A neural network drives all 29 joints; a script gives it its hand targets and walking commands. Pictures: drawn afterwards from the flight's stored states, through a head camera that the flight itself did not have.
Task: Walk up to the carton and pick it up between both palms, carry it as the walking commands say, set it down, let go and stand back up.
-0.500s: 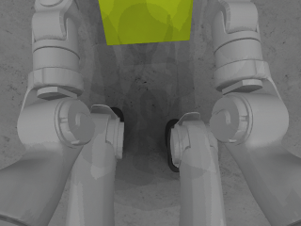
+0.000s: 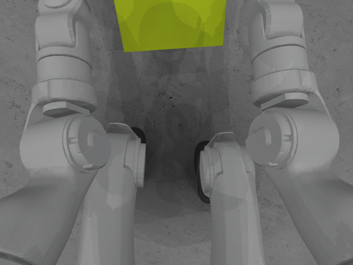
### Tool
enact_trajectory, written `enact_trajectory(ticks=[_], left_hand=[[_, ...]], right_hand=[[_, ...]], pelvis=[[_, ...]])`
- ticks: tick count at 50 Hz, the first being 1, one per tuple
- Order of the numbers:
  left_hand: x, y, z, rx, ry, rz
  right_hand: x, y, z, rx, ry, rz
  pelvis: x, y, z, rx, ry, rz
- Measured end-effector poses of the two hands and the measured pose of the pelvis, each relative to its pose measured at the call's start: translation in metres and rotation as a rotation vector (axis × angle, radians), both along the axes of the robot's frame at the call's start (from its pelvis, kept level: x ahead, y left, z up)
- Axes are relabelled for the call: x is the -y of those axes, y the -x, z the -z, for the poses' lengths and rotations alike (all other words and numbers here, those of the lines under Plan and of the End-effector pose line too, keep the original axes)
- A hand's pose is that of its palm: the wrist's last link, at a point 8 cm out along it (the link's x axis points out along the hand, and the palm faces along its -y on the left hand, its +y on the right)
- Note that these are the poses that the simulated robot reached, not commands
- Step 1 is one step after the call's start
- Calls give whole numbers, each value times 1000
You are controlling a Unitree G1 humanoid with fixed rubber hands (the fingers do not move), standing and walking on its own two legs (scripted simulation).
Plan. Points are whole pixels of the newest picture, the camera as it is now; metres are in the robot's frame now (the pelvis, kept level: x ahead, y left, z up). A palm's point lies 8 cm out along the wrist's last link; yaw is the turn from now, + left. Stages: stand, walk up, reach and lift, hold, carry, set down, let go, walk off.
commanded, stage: set down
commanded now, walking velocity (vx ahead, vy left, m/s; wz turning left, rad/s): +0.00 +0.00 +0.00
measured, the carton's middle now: out of the picture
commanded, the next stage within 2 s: none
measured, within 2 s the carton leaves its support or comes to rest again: rests again in 1.18 s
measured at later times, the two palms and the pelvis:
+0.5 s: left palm out of the picture +0.55 +0.18 -0.16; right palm out of the picture +0.58 -0.09 -0.15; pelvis +0.01 +0.00 +0.00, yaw +0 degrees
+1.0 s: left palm (87, 0) +0.53 +0.18 -0.20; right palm out of the picture +0.55 -0.10 -0.20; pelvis +0.01 +0.00 -0.01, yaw +0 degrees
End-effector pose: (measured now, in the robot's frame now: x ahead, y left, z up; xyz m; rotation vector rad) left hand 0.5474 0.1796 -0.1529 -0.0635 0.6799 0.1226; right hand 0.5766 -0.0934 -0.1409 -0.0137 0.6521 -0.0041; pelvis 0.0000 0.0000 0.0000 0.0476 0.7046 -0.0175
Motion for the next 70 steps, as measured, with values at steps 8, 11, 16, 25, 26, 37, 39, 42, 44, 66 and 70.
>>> enact_trajectory(ticks=[8,11,16,25,26,37,39,42,44,66,70], left_hand=[[-1,-3,3,9,3,1],[-1,-4,3,9,0,4],[-1,-5,4,9,-1,4],[-1,-7,5,13,2,4],[-1,-7,5,13,2,4],[-2,-9,7,16,0,5],[-1,-9,8,17,-2,4],[-2,-8,9,17,-10,3],[-1,-7,12,10,-9,4],[-39,31,58,-54,-97,-78],[-44,26,48,-27,-100,-77]], right_hand=[[0,-3,3,10,-5,-4],[0,-4,3,13,-4,-7],[0,-5,4,14,-7,-8],[0,-7,6,21,-7,-13],[0,-7,6,21,-7,-13],[0,-9,8,24,-12,-14],[1,-9,9,26,-12,-14],[1,-6,13,17,-13,-20],[3,-3,18,3,-11,-22],[10,29,63,-49,92,-17],[13,26,53,-33,81,10]], pelvis=[[-1,-3,1,-7,1,1],[-1,-3,2,-7,1,1],[-1,-4,2,-7,1,1],[-1,-6,4,-8,1,2],[-1,-6,4,-8,1,2],[-1,-8,5,-10,1,3],[-1,-8,6,-10,1,3],[-1,-8,6,-10,0,3],[-1,-9,6,-10,0,3],[-4,16,29,108,3,-10],[-7,19,28,118,14,-12]])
